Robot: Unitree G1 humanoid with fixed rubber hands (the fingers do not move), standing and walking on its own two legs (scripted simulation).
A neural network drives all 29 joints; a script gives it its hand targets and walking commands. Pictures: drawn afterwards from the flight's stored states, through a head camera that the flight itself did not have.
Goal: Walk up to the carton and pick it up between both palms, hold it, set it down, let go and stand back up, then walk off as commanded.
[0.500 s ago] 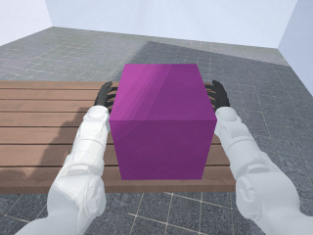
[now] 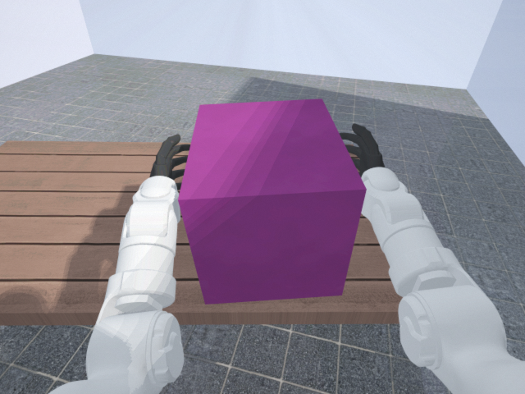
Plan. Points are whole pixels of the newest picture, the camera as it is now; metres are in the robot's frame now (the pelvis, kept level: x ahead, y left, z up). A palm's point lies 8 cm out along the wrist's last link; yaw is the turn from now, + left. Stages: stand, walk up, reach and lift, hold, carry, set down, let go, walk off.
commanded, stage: reach and lift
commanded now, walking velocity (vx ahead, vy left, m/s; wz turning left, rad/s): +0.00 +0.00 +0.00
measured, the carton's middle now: (267, 195) +0.42 -0.01 +0.13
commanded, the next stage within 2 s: hold in 0.74 s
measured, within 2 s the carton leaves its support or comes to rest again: neither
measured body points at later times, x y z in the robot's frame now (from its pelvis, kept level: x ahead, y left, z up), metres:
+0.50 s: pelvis +0.00 +0.00 +0.00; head -0.08 +0.02 +0.44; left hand +0.40 +0.16 +0.20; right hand +0.39 -0.16 +0.22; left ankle +0.03 +0.11 -0.75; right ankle +0.01 -0.15 -0.75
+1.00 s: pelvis -0.01 +0.00 +0.00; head -0.09 +0.03 +0.44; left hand +0.38 +0.16 +0.22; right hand +0.38 -0.16 +0.24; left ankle +0.03 +0.11 -0.75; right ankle +0.01 -0.15 -0.75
